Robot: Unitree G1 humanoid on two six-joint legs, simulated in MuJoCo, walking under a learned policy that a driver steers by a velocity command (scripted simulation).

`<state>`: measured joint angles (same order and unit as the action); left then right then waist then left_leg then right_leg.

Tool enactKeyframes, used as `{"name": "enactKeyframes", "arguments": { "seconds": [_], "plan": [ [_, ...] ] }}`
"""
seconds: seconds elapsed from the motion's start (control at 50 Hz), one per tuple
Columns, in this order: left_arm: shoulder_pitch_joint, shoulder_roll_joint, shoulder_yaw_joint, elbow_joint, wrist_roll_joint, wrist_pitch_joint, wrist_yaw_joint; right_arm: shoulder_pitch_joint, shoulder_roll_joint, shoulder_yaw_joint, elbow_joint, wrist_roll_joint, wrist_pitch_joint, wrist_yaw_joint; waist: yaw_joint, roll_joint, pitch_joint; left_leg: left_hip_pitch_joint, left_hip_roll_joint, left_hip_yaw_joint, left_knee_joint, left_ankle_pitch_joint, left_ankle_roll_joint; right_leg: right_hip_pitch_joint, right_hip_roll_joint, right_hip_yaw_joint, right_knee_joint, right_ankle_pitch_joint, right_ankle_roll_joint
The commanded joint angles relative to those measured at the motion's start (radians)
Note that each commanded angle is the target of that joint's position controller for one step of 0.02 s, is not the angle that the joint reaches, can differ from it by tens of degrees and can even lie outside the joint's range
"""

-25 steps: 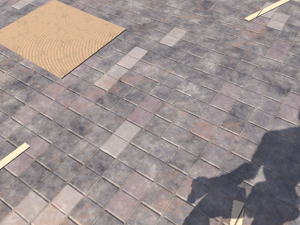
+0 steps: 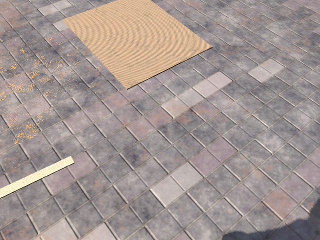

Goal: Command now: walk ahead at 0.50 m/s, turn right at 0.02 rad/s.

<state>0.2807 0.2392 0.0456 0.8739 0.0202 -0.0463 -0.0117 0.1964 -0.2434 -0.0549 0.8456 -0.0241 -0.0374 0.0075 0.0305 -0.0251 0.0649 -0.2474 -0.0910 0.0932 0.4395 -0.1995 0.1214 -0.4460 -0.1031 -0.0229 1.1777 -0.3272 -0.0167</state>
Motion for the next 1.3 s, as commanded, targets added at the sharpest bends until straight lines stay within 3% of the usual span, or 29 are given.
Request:
{"name": "enactKeyframes", "arguments": {
  "seconds": [0.02,0.14,0.28,0.34,0.38,0.4,0.42,0.44,0.46,0.48,0.5,0.54,0.58,0.62,0.7,0.8,0.84,0.88,0.9,0.92,0.94,0.96,0.98,1.0,1.02,1.06,1.1,1.2,1.3],
  "plan": [
    [0.113,0.076,0.021,0.002,0.004,0.025,-0.015,0.079,-0.1,-0.02,-0.009,0.007,-0.046,-0.005,0.001,0.055,-0.069,0.121,0.294,-0.203,-0.258,0.387,0.079,-0.076,-0.012,0.055,-0.035,0.064,-0.009],
    [-0.068,0.063,0.024,-0.038,-0.002,0.03,-0.025,0.148,-0.093,-0.011,0.033,0.01,-0.064,-0.01,-0.042,0.075,0.017,0.195,0.269,-0.06,-0.322,0.377,-0.001,-0.249,0.024,0.069,-0.227,0.285,-0.011],
    [-0.247,0.023,-0.006,-0.109,0.009,0.021,-0.04,0.245,-0.091,0.003,0.098,0.005,-0.06,-0.039,-0.085,0.078,0.051,0.352,0.299,0.063,-0.264,0.67,-0.026,-0.217,0.07,-0.089,-0.518,0.314,-0.055],
    [-0.172,0.047,0.003,-0.1,0.01,0.024,-0.034,0.232,-0.136,-0.002,0.107,0.001,-0.05,-0.054,-0.034,0.126,-0.017,0.416,0.321,0.105,-0.08,1.102,-0.044,-0.079,0.156,-0.154,-0.547,0.172,-0.119],
    [0.004,0.093,0.025,-0.053,0.014,0.019,-0.025,0.199,-0.168,-0.011,0.095,-0.005,-0.035,-0.058,0.049,0.144,-0.113,0.373,0.338,0.113,0.196,1.152,-0.036,0.12,0.202,-0.138,-0.584,0.083,-0.176],
    [0.146,0.13,0.046,-0.013,0.024,0.011,-0.017,0.159,-0.178,-0.013,0.077,0.001,-0.032,-0.051,0.132,0.104,-0.178,0.244,0.315,0.127,0.438,0.951,-0.039,0.327,0.186,-0.072,-0.69,0.106,-0.22],
    [0.222,0.227,0.075,0.0,0.026,0.012,-0.002,0.16,-0.119,-0.001,0.038,-0.001,-0.041,-0.04,0.137,-0.051,-0.256,0.002,0.223,0.135,0.775,0.29,-0.054,0.544,-0.052,0.228,-0.707,0.105,-0.294],
    [0.161,0.288,0.09,-0.019,0.008,0.022,-0.003,0.17,-0.075,0.003,-0.028,0.014,-0.049,-0.018,0.058,-0.21,-0.312,-0.407,0.004,-0.026,1.065,-0.354,-0.093,0.759,-0.243,0.778,-0.839,0.158,-0.471],
    [0.124,0.249,0.085,-0.016,-0.019,0.027,-0.001,0.072,-0.114,0.003,-0.038,-0.003,-0.062,-0.012,0.076,-0.015,-0.204,-0.514,0.099,-0.163,1.044,-0.242,-0.079,0.68,-0.217,0.658,-0.889,0.124,-0.431],
    [0.07,0.2,0.072,-0.023,-0.019,0.027,0.003,0.048,-0.117,0.004,-0.057,0.011,-0.075,-0.006,0.042,0.023,-0.107,-0.5,0.136,-0.154,0.963,-0.151,-0.081,0.544,-0.194,0.551,-0.92,0.161,-0.388],
    [0.028,0.15,0.059,-0.023,-0.013,0.025,0.004,0.063,-0.117,0.002,-0.047,0.012,-0.076,-0.007,-0.011,0.091,-0.034,-0.446,0.167,-0.143,0.871,-0.118,-0.092,0.421,-0.145,0.461,-0.944,0.266,-0.337],
    [-0.009,0.126,0.046,-0.03,-0.021,0.009,0.012,0.095,-0.097,0.008,-0.044,-0.02,-0.038,-0.005,-0.06,0.068,-0.027,-0.334,0.196,-0.138,0.764,-0.106,-0.131,0.295,-0.059,0.328,-0.963,0.398,-0.295],
    [0.016,0.153,0.05,-0.023,-0.024,-0.012,0.009,0.085,-0.082,0.01,-0.059,-0.027,-0.009,0.001,-0.068,0.038,-0.038,-0.317,0.194,-0.11,0.691,-0.092,-0.159,0.256,-0.019,0.278,-0.965,0.502,-0.289],
    [0.049,0.178,0.057,-0.021,-0.023,-0.017,0.008,0.015,-0.078,0.013,-0.092,-0.025,0.0,0.005,-0.051,0.012,-0.027,-0.346,0.197,-0.089,0.591,-0.025,-0.18,0.245,0.007,0.26,-0.977,0.518,-0.273],
    [0.126,0.181,0.06,-0.019,-0.023,-0.009,0.007,-0.148,-0.076,0.021,-0.152,-0.016,0.0,0.01,0.019,-0.032,-0.024,-0.398,0.175,-0.08,0.374,0.125,-0.191,0.321,0.034,0.272,-0.951,0.523,-0.222],
    [0.179,0.2,0.064,-0.026,-0.007,-0.002,0.018,-0.27,-0.094,0.029,-0.207,-0.005,-0.016,0.014,0.066,-0.047,-0.033,-0.389,0.127,-0.094,0.199,0.156,-0.164,0.446,-0.002,0.342,-0.875,0.592,-0.207],
    [0.137,0.218,0.069,-0.046,-0.003,-0.004,0.026,-0.219,-0.121,0.023,-0.204,-0.002,-0.025,0.011,0.025,-0.058,-0.041,-0.277,0.112,-0.116,0.121,0.112,-0.139,0.437,-0.02,0.376,-0.831,0.615,-0.177],
    [0.073,0.237,0.072,-0.067,-0.002,-0.012,0.021,-0.025,-0.168,0.003,-0.147,-0.001,-0.038,-0.003,-0.069,-0.043,-0.116,-0.001,0.066,-0.1,0.056,0.048,-0.103,0.372,0.016,0.367,-0.661,0.742,-0.135],
    [0.063,0.215,0.065,-0.073,-0.011,-0.02,0.01,0.115,-0.205,-0.011,-0.118,-0.012,-0.052,-0.016,-0.141,0.02,-0.202,0.211,0.134,-0.155,0.005,0.04,-0.07,0.286,0.085,0.315,-0.452,0.661,-0.11],
    [0.104,0.117,0.039,-0.112,-0.037,-0.028,0.005,0.247,-0.291,-0.031,-0.125,-0.039,-0.053,-0.034,-0.164,0.168,-0.361,0.466,0.409,-0.461,-0.041,-0.189,-0.009,0.099,0.174,0.213,-0.147,0.285,-0.079],
    [0.178,0.115,0.035,-0.142,-0.032,-0.023,0.004,0.186,-0.328,-0.043,-0.127,-0.03,-0.035,-0.03,-0.078,0.374,-0.405,0.517,0.554,-0.889,-0.177,-0.234,0.085,-0.128,0.26,0.137,0.025,-0.232,-0.071],
    [0.172,0.17,0.041,-0.099,-0.003,-0.004,0.013,0.105,-0.231,-0.028,-0.147,-0.021,-0.025,-0.024,-0.052,0.183,-0.254,0.387,0.529,-0.808,-0.169,-0.343,0.09,-0.195,0.162,0.149,0.112,-0.159,-0.076],
    [0.104,0.169,0.041,-0.097,0.005,0.002,0.002,0.056,-0.148,-0.008,-0.154,-0.012,-0.024,-0.021,-0.058,0.066,-0.139,0.258,0.471,-0.638,-0.182,-0.307,0.072,-0.187,0.126,0.133,0.088,-0.075,-0.069],
    [0.079,0.147,0.038,-0.103,0.003,0.007,-0.006,0.032,-0.118,0.001,-0.148,-0.013,-0.025,-0.019,-0.041,0.062,-0.079,0.169,0.417,-0.498,-0.213,-0.189,0.041,-0.162,0.095,0.122,0.034,-0.031,-0.061],
    [0.061,0.14,0.038,-0.112,0.015,0.017,-0.016,0.043,-0.113,0.003,-0.131,-0.011,-0.032,-0.022,-0.033,0.111,-0.056,0.125,0.383,-0.401,-0.229,-0.089,0.025,-0.146,0.071,0.115,-0.001,-0.015,-0.052],
    [0.064,0.125,0.033,-0.115,0.019,0.038,-0.03,0.073,-0.118,0.001,-0.109,-0.002,-0.052,-0.016,-0.024,0.139,-0.058,0.099,0.355,-0.286,-0.248,0.073,0.02,-0.125,0.064,0.095,-0.005,0.019,-0.039],
    [0.012,0.116,0.029,-0.142,0.016,0.047,-0.04,0.094,-0.127,-0.006,-0.093,0.007,-0.067,-0.009,-0.022,0.128,-0.054,0.116,0.363,-0.216,-0.273,0.154,0.034,-0.175,0.05,0.091,-0.021,0.067,-0.03],
    [-0.147,0.09,0.015,-0.203,0.013,0.047,-0.057,0.134,-0.132,-0.013,-0.061,0.005,-0.066,-0.006,-0.044,0.111,-0.015,0.159,0.339,-0.049,-0.3,0.241,0.031,-0.262,0.033,0.053,-0.202,0.229,-0.007],
    [-0.293,0.068,-0.002,-0.257,0.016,0.04,-0.076,0.181,-0.161,-0.024,-0.033,0.006,-0.059,-0.012,-0.08,0.112,0.016,0.207,0.349,0.058,-0.279,0.303,0.002,-0.172,0.041,-0.042,-0.463,0.276,-0.04]
  ]
}}
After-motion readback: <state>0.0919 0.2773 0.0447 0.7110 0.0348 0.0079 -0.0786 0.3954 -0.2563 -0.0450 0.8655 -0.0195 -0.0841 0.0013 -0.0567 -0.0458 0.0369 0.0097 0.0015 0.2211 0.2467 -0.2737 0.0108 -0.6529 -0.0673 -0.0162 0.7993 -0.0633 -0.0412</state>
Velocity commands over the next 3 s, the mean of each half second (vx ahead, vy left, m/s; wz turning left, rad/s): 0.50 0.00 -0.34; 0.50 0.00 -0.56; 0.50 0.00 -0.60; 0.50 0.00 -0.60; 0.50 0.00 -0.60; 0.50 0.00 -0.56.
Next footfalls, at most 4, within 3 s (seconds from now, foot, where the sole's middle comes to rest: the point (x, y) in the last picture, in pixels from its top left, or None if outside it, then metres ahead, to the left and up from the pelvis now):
0.40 right None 0.35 -0.11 -0.77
0.90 left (181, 185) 0.70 -0.06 -0.77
1.44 right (256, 177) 0.76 -0.41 -0.77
1.96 left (279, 125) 1.07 -0.58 -0.77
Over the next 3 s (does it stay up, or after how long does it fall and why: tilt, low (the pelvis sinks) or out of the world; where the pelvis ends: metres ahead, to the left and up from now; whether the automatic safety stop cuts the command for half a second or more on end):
stays up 0.97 -1.04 -0.01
